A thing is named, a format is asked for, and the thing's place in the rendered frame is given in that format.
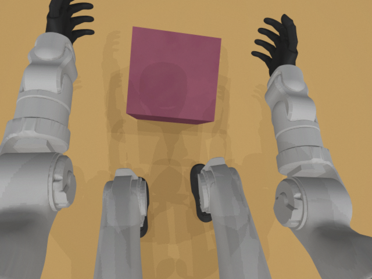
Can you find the robot left forearm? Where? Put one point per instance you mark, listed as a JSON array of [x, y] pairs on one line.
[[43, 105]]

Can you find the robot left hand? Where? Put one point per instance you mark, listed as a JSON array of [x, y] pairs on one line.
[[59, 19]]

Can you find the robot right forearm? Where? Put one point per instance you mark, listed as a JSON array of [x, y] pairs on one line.
[[293, 114]]

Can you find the right robot thigh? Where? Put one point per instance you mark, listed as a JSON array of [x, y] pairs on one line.
[[239, 251]]

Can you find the carton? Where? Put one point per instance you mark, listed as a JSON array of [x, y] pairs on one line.
[[173, 76]]

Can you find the left robot upper arm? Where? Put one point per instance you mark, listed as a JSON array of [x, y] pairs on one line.
[[33, 188]]

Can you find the robot right hand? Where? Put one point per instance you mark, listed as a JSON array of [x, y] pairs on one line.
[[285, 52]]

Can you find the right robot upper arm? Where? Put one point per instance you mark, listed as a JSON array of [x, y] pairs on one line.
[[318, 211]]

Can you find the left robot foot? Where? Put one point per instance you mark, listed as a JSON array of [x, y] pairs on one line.
[[144, 229]]

